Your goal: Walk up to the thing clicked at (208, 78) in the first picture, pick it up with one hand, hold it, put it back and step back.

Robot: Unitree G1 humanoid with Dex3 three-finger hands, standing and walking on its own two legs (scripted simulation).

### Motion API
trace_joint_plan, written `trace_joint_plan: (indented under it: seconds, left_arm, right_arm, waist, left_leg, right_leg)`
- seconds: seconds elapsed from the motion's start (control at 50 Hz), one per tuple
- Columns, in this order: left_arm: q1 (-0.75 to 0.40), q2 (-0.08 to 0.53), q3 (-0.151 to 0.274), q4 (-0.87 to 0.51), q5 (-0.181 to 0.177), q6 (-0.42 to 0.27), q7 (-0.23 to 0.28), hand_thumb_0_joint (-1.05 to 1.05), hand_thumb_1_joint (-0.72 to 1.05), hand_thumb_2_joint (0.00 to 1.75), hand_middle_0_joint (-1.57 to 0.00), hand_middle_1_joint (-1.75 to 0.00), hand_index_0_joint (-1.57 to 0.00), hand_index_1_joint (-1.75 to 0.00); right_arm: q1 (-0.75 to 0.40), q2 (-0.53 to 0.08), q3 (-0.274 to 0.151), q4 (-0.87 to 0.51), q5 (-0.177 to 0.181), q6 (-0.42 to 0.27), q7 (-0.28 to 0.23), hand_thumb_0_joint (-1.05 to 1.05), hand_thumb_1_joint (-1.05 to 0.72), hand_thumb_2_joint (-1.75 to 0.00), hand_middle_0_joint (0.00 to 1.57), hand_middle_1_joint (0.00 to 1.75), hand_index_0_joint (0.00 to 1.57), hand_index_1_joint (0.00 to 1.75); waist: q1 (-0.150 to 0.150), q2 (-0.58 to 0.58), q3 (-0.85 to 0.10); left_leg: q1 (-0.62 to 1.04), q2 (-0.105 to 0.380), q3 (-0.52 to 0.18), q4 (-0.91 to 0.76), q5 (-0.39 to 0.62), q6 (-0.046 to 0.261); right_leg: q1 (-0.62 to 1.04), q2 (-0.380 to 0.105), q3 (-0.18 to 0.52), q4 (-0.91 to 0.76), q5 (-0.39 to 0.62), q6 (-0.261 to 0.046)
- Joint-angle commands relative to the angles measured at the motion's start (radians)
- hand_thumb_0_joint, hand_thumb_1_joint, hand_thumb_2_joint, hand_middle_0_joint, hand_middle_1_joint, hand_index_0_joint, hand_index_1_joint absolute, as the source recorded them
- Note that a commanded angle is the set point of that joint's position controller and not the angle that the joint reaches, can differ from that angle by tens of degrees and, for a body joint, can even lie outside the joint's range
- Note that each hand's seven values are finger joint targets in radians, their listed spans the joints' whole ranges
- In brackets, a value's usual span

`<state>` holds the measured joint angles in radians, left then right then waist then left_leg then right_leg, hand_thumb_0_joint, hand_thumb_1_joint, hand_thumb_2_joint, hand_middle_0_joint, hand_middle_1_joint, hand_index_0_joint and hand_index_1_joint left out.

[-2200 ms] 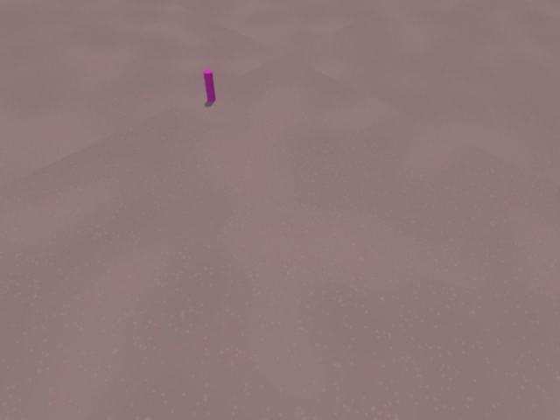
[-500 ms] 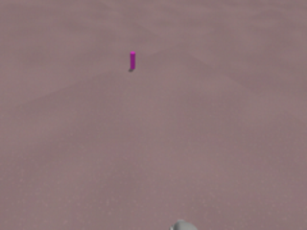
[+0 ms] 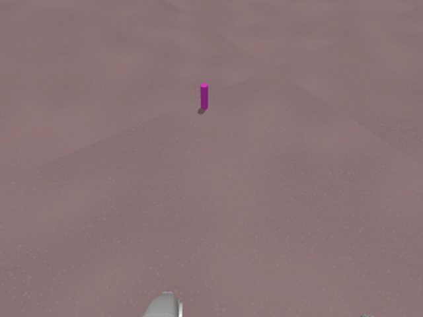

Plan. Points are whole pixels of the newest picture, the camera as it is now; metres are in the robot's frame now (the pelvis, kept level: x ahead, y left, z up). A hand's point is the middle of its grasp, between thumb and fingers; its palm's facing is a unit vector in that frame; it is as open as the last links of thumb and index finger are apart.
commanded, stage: walk up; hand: left
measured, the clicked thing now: (204, 96) +1.60 +0.13 -0.68
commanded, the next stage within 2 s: none
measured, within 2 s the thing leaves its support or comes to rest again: neither
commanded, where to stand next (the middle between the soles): +1.24 -0.03 m, yaw -1 degrees
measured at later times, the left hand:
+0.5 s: hand (115, 202) +0.40 +0.28 -0.14, palm faces -0.13 -0.93 -0.34, open 7.4 cm
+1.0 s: hand (132, 162) +0.55 +0.27 -0.15, palm faces +0.00 -0.93 -0.36, open 7.4 cm
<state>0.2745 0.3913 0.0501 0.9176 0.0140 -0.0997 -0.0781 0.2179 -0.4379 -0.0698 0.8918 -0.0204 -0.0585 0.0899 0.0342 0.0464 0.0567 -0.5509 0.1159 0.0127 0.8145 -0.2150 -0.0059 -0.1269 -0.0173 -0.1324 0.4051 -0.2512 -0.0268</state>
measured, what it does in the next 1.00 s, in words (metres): walks ahead: left foot, then right foot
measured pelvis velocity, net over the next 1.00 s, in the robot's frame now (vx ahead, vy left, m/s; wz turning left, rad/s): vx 0.53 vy -0.01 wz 0.00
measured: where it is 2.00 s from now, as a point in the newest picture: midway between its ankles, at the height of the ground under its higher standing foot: (223, 181)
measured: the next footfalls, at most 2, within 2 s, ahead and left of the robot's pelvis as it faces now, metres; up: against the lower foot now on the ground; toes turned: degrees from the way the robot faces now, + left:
left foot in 0.14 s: +0.27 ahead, +0.15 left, +0.00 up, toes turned +6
right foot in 0.58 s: +0.50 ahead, -0.13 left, +0.00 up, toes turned -7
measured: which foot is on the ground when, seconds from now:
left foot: up 0.00-0.12, down 0.14-0.60, up 0.62-1.00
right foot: down 0.00-0.16, up 0.18-0.56, down 0.58-1.00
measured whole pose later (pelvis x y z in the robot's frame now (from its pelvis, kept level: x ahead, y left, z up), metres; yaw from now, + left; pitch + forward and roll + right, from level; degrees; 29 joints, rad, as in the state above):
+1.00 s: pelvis +0.53 -0.01 -0.01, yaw +0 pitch -2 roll -2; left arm 0.35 0.43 0.06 0.89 0.02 -0.08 -0.06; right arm 0.24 -0.43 -0.06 0.91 -0.03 -0.04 0.09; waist 0.05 0.03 0.07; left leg -0.48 0.10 0.02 0.60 -0.12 0.01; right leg -0.05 0.00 -0.13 0.44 -0.36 -0.01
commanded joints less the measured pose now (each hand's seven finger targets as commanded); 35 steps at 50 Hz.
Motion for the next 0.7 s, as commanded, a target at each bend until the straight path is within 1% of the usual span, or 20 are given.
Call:
trace_joint_plan:
  seconds: [0.0, 0.06, 0.1, 0.12, 0.14, 0.16, 0.18, 0.2, 0.24, 0.32, 0.4, 0.48, 0.5, 0.52, 0.54, 0.56, 0.58, 0.6, 0.62, 0.68]
  left_arm:
    - [-0.058, 0.312, 0.086, -0.103, -0.004, -0.032, 0.016, 0.00, 0.90, 0.90, -0.20, -0.30, -0.20, -0.30]
    - [-0.060, 0.325, 0.083, -0.101, -0.005, -0.019, 0.017, 0.00, 0.90, 0.90, -0.20, -0.30, -0.20, -0.30]
    - [-0.036, 0.282, 0.064, -0.105, -0.004, -0.010, 0.025, 0.00, 0.90, 0.90, -0.20, -0.30, -0.20, -0.30]
    - [0.019, 0.220, 0.038, -0.105, -0.014, -0.003, 0.032, 0.00, 0.90, 0.90, -0.20, -0.30, -0.20, -0.30]
    - [0.060, 0.173, 0.026, -0.121, -0.032, -0.001, 0.035, 0.00, 0.90, 0.90, -0.20, -0.30, -0.20, -0.30]
    - [0.024, 0.282, 0.042, -0.104, -0.025, 0.002, 0.051, 0.00, 0.90, 0.90, -0.20, -0.30, -0.20, -0.30]
    - [-0.001, 0.299, 0.033, -0.090, -0.024, 0.000, 0.052, 0.00, 0.90, 0.90, -0.20, -0.30, -0.20, -0.30]
    - [0.017, 0.280, 0.036, -0.071, -0.030, -0.001, 0.046, 0.00, 0.90, 0.90, -0.20, -0.30, -0.20, -0.30]
    - [0.059, 0.264, 0.039, -0.040, -0.029, 0.009, 0.032, 0.00, 0.90, 0.90, -0.20, -0.30, -0.20, -0.30]
    - [-0.024, 0.236, 0.039, -0.076, -0.012, 0.021, 0.002, 0.00, 0.90, 0.90, -0.20, -0.30, -0.20, -0.30]
    - [-0.113, 0.201, 0.038, -0.108, -0.006, 0.023, -0.017, 0.00, 0.90, 0.90, -0.20, -0.30, -0.20, -0.30]
    - [-0.125, 0.209, 0.056, -0.087, -0.008, 0.024, -0.018, 0.00, 0.90, 0.90, -0.20, -0.30, -0.20, -0.30]
    - [-0.093, 0.211, 0.060, -0.078, -0.008, 0.023, -0.016, 0.00, 0.90, 0.90, -0.20, -0.30, -0.20, -0.30]
    - [-0.051, 0.233, 0.069, -0.065, -0.006, 0.018, -0.011, 0.00, 0.90, 0.90, -0.20, -0.30, -0.20, -0.30]
    - [0.057, 0.271, 0.090, -0.035, -0.004, 0.008, 0.000, 0.00, 0.90, 0.90, -0.20, -0.30, -0.20, -0.30]
    - [0.175, 0.354, 0.120, -0.025, 0.003, 0.000, 0.017, 0.00, 0.90, 0.90, -0.20, -0.30, -0.20, -0.30]
    - [0.191, 0.435, 0.125, -0.035, -0.010, -0.004, 0.027, 0.00, 0.90, 0.90, -0.20, -0.30, -0.20, -0.30]
    - [0.124, 0.411, 0.113, -0.057, -0.023, -0.001, 0.031, 0.00, 0.90, 0.90, -0.20, -0.30, -0.20, -0.30]
    - [0.063, 0.369, 0.104, -0.069, -0.031, 0.001, 0.035, 0.00, 0.90, 0.90, -0.20, -0.30, -0.20, -0.30]
    - [-0.027, 0.279, 0.078, -0.086, -0.023, -0.008, 0.041, 0.00, 0.90, 0.90, -0.20, -0.30, -0.20, -0.30]
  right_arm:
    - [-0.080, -0.151, -0.057, -0.080, 0.000, -0.028, 0.012, 0.00, -0.90, -0.90, 0.20, 0.30, 0.20, 0.30]
    - [-0.053, -0.162, -0.067, -0.067, 0.000, -0.033, 0.009, 0.00, -0.90, -0.90, 0.20, 0.30, 0.20, 0.30]
    - [0.155, -0.220, -0.088, -0.011, -0.016, -0.041, -0.010, 0.00, -0.90, -0.90, 0.20, 0.30, 0.20, 0.30]
    - [0.280, -0.285, -0.111, 0.012, -0.033, -0.047, -0.028, 0.00, -0.90, -0.90, 0.20, 0.30, 0.20, 0.30]
    - [0.269, -0.364, -0.125, -0.022, -0.026, -0.054, -0.040, 0.00, -0.90, -0.90, 0.20, 0.30, 0.20, 0.30]
    - [0.226, -0.377, -0.132, -0.038, 0.018, -0.052, -0.041, 0.00, -0.90, -0.90, 0.20, 0.30, 0.20, 0.30]
    - [0.158, -0.330, -0.113, -0.052, 0.031, -0.051, -0.050, 0.00, -0.90, -0.90, 0.20, 0.30, 0.20, 0.30]
    - [0.113, -0.292, -0.092, -0.068, 0.031, -0.053, -0.054, 0.00, -0.90, -0.90, 0.20, 0.30, 0.20, 0.30]
    - [0.060, -0.239, -0.066, -0.074, 0.033, -0.061, -0.054, 0.00, -0.90, -0.90, 0.20, 0.30, 0.20, 0.30]
    - [0.074, -0.244, -0.064, -0.094, 0.022, -0.072, -0.054, 0.00, -0.90, -0.90, 0.20, 0.30, 0.20, 0.30]
    - [0.074, -0.249, -0.061, -0.096, 0.026, -0.071, -0.049, 0.00, -0.90, -0.90, 0.20, 0.30, 0.20, 0.30]
    - [0.051, -0.253, -0.066, -0.105, 0.023, -0.054, -0.054, 0.00, -0.90, -0.90, 0.20, 0.30, 0.20, 0.30]
    - [0.035, -0.260, -0.066, -0.109, 0.022, -0.051, -0.058, 0.00, -0.90, -0.90, 0.20, 0.30, 0.20, 0.30]
    - [0.034, -0.243, -0.058, -0.109, 0.018, -0.050, -0.061, 0.00, -0.90, -0.90, 0.20, 0.30, 0.20, 0.30]
    - [0.069, -0.202, -0.042, -0.106, 0.010, -0.049, -0.059, 0.00, -0.90, -0.90, 0.20, 0.30, 0.20, 0.30]
    - [0.135, -0.129, -0.017, -0.115, 0.012, -0.050, -0.057, 0.00, -0.90, -0.90, 0.20, 0.30, 0.20, 0.30]
    - [0.140, -0.164, -0.024, -0.119, 0.031, -0.047, -0.059, 0.00, -0.90, -0.90, 0.20, 0.30, 0.20, 0.30]
    - [0.077, -0.233, -0.039, -0.090, 0.020, -0.034, -0.071, 0.00, -0.90, -0.90, 0.20, 0.30, 0.20, 0.30]
    - [0.085, -0.228, -0.040, -0.063, 0.033, -0.030, -0.069, 0.00, -0.90, -0.90, 0.20, 0.30, 0.20, 0.30]
    - [0.139, -0.197, -0.035, -0.017, 0.029, -0.014, -0.050, 0.00, -0.90, -0.90, 0.20, 0.30, 0.20, 0.30]
  waist:
    - [0.001, -0.128, 0.000]
    - [-0.026, -0.101, -0.014]
    - [-0.124, 0.042, -0.133]
    - [-0.178, 0.217, -0.196]
    - [-0.154, 0.327, -0.193]
    - [-0.149, 0.145, -0.215]
    - [-0.119, 0.035, -0.143]
    - [-0.083, 0.034, -0.097]
    - [-0.037, 0.099, -0.044]
    - [-0.051, 0.092, -0.024]
    - [-0.060, 0.095, -0.025]
    - [-0.041, 0.059, -0.035]
    - [-0.012, 0.053, -0.030]
    - [0.018, -0.003, -0.046]
    - [0.068, -0.125, -0.121]
    - [0.105, -0.346, -0.204]
    - [0.100, -0.397, -0.198]
    - [0.087, -0.218, -0.132]
    - [0.051, -0.141, -0.083]
    - [-0.025, -0.187, -0.016]
  left_leg:
    - [0.131, 0.012, 0.028, -0.201, 0.147, -0.002]
    - [0.273, -0.019, 0.072, -0.235, 0.132, 0.012]
    - [0.534, -0.078, 0.078, -0.275, -0.005, 0.060]
    - [0.683, 0.039, -0.109, -0.361, -0.180, 0.118]
    - [0.801, 0.296, -0.634, -0.530, -0.271, 0.208]
    - [0.757, 0.345, -0.713, -0.565, -0.272, 0.283]
    - [0.665, 0.306, -0.525, -0.541, -0.167, 0.250]
    - [0.583, 0.248, -0.384, -0.525, -0.062, 0.218]
    - [0.436, 0.186, -0.189, -0.546, 0.060, 0.190]
    - [0.432, 0.189, -0.102, -0.571, 0.185, 0.243]
    - [0.425, 0.123, -0.001, -0.547, 0.250, 0.196]
    - [0.354, 0.136, 0.001, -0.494, 0.075, 0.174]
    - [0.322, 0.142, -0.001, -0.453, 0.036, 0.168]
    - [0.294, 0.114, 0.026, -0.336, 0.099, 0.152]
    - [0.230, 0.049, 0.073, -0.084, 0.160, 0.123]
    - [0.091, -0.042, 0.107, 0.223, -0.023, 0.084]
    - [-0.115, -0.150, 0.051, 0.384, -0.286, 0.043]
    - [-0.130, -0.079, -0.057, 0.461, -0.279, 0.042]
    - [-0.090, -0.044, -0.121, 0.443, -0.182, 0.045]
    - [0.003, -0.007, -0.080, 0.290, -0.064, 0.041]
  right_leg:
    - [-0.121, -0.225, 0.141, -0.217, -0.116, -0.165]
    - [-0.141, -0.231, 0.122, -0.120, -0.059, -0.155]
    - [-0.163, -0.162, 0.059, 0.252, 0.243, -0.109]
    - [-0.317, -0.088, 0.014, 0.580, 0.158, -0.068]
    - [-0.603, 0.070, 0.084, 0.788, -0.258, -0.018]
    - [-0.605, 0.007, 0.213, 0.846, -0.246, -0.038]
    - [-0.602, -0.036, 0.251, 0.852, -0.172, -0.029]
    - [-0.555, -0.063, 0.254, 0.798, -0.122, -0.023]
    - [-0.467, -0.106, 0.220, 0.687, -0.077, -0.007]
    - [-0.467, -0.123, 0.152, 0.492, -0.047, 0.031]
    - [-0.375, -0.094, 0.092, 0.266, 0.150, 0.012]
    - [-0.200, -0.066, 0.070, 0.206, 0.183, -0.004]
    - [-0.137, -0.064, 0.062, 0.194, 0.170, -0.007]
    - [-0.037, -0.051, 0.063, 0.161, 0.127, -0.017]
    - [0.141, -0.032, 0.078, 0.132, 0.025, -0.041]
    - [0.281, -0.203, 0.336, 0.027, -0.218, -0.068]
    - [0.345, -0.423, 0.835, -0.189, -0.252, -0.161]
    - [0.240, -0.433, 0.823, -0.181, -0.252, -0.203]
    - [0.146, -0.376, 0.649, -0.170, -0.173, -0.173]
    - [-0.044, -0.245, 0.356, -0.187, -0.067, -0.121]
